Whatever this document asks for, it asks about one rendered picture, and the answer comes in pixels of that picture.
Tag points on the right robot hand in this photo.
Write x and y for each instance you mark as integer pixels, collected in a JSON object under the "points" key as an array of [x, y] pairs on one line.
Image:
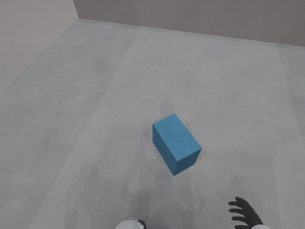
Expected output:
{"points": [[250, 216]]}

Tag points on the robot left thigh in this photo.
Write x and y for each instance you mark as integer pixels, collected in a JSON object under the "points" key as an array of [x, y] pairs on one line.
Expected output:
{"points": [[129, 224]]}

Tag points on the carton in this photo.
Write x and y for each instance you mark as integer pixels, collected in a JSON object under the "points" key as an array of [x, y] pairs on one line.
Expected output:
{"points": [[175, 143]]}

